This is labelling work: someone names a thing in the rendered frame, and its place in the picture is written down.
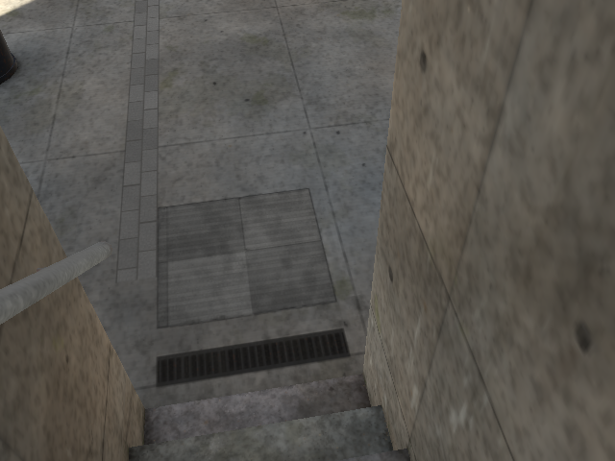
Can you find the stairs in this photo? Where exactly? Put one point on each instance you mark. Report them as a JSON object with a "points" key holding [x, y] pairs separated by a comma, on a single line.
{"points": [[325, 420]]}

